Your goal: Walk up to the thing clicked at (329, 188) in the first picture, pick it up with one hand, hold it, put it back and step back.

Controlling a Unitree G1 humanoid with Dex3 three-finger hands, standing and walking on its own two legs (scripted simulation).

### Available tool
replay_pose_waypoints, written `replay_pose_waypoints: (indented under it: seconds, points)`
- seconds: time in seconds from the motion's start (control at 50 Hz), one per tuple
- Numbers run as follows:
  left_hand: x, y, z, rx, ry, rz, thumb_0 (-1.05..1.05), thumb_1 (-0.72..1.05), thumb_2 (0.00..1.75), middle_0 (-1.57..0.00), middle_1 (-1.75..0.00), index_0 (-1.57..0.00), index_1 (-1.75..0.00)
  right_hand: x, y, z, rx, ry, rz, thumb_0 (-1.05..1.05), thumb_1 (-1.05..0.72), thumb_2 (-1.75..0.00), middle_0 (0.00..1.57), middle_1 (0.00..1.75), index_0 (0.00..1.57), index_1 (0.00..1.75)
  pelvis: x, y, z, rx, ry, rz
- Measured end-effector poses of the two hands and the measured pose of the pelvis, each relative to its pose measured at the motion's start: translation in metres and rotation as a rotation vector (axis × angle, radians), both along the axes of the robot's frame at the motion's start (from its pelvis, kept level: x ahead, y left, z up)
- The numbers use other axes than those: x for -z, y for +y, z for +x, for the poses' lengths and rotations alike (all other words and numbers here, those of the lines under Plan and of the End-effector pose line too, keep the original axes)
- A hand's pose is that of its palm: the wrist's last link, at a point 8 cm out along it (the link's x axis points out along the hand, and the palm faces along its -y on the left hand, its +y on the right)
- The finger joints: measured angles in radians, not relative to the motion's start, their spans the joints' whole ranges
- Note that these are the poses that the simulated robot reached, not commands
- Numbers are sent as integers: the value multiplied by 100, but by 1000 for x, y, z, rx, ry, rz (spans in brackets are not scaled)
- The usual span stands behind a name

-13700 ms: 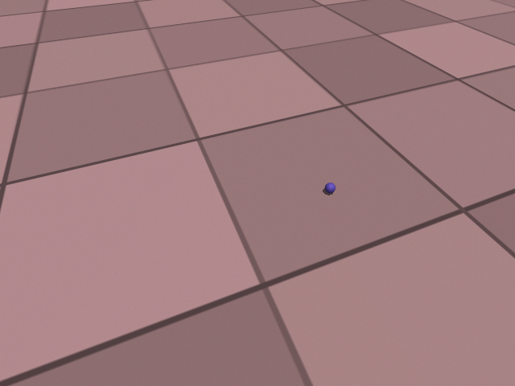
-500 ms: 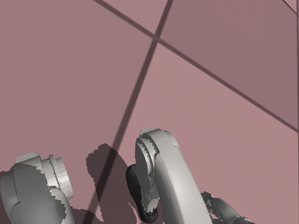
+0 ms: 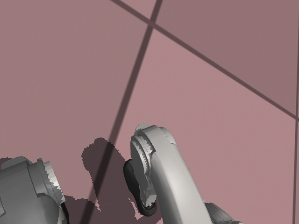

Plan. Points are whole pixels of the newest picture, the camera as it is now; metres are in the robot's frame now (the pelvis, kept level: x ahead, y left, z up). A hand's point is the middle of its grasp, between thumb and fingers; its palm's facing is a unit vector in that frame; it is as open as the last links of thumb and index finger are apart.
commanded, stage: close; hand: left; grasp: from above
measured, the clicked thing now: out of the picture +0.41 +0.35 -0.27
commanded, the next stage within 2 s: settle in 1.64 s
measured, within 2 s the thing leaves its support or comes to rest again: leaves its support in 1.96 s
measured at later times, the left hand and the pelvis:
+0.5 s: hand out of the picture +0.40 +0.34 -0.26, palm faces -0.41 -0.17 -0.90, open 12.5 cm; pelvis -0.01 +0.00 +0.00, yaw -1 degrees
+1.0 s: hand out of the picture +0.40 +0.34 -0.25, palm faces -0.43 -0.20 -0.88, open 10.4 cm; pelvis -0.01 +0.00 +0.00, yaw -1 degrees
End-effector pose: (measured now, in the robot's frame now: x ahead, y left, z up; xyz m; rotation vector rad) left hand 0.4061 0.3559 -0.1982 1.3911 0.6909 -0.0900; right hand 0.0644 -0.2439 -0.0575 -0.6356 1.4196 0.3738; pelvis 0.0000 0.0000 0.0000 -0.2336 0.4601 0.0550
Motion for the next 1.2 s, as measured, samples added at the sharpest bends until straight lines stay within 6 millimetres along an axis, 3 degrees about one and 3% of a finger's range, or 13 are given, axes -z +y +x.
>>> replay_pose_waypoints:
  seconds: [0.46,0.8,0.98,1.2]
  points:
    - [-2,-16,0,83,-63,10,0,-24,77,-22,-94,-25,-91,-18,-10,16,-54,-74,-66,0,-90,-89,20,30,20,30,-2,3,-7,8,-21,-14]
    - [0,2,-4,7,-19,8,0,-9,64,-33,-85,-38,-81,-10,-4,5,-45,-33,-22,0,-90,-90,20,30,20,30,0,2,-5,4,-21,-12]
    - [-3,-10,-2,69,-41,-26,0,3,59,-41,-82,-46,-77,-11,-2,0,-41,-19,-30,0,-90,-89,20,30,20,30,-2,1,-6,7,-26,-16]
    - [0,-17,-2,93,-75,8,0,20,50,-54,-73,-59,-67,-18,-7,9,-63,-51,-59,0,-90,-89,20,30,20,30,-3,3,-9,10,-29,-17]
